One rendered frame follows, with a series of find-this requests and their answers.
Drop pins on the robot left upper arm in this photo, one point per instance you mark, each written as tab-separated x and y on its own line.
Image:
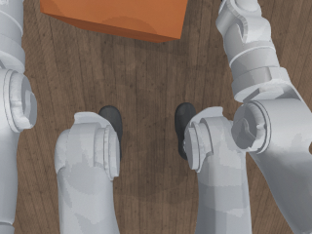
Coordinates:
18	111

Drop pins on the robot right forearm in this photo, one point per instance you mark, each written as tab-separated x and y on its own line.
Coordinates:
251	53

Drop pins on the robot right upper arm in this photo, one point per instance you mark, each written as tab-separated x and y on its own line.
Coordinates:
277	133

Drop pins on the carton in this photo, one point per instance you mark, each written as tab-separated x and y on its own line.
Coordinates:
154	21

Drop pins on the robot left forearm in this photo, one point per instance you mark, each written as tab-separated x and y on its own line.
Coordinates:
12	55

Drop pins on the right robot foot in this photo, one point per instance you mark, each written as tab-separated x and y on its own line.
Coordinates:
183	114

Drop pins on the robot left thigh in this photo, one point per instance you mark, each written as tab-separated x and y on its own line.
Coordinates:
85	183

